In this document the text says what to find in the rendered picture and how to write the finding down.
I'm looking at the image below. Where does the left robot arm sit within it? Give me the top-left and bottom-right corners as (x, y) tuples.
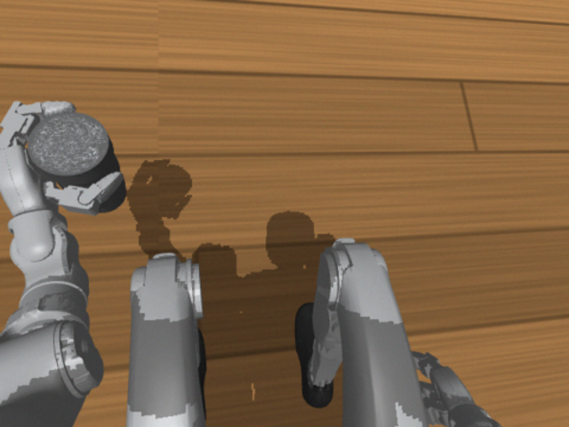
(0, 208), (104, 427)

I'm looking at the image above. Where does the right robot foot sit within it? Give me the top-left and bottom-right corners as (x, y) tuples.
(295, 302), (333, 408)

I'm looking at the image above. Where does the left robot hand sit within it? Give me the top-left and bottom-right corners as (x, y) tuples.
(0, 101), (124, 217)

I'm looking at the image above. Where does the cup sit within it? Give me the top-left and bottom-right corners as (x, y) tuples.
(28, 112), (126, 213)

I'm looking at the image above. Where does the right robot arm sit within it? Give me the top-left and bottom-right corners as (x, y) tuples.
(448, 404), (501, 427)

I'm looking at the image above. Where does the right robot hand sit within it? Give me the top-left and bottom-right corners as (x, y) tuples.
(412, 351), (475, 427)

